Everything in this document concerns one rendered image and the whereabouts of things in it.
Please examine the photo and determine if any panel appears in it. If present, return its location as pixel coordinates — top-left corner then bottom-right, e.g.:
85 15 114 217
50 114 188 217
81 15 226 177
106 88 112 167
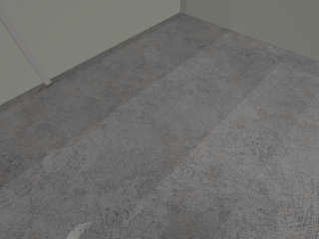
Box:
0 3 52 86

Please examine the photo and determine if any left robot hand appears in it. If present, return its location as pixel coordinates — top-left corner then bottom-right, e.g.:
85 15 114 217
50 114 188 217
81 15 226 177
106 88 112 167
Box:
66 222 94 239

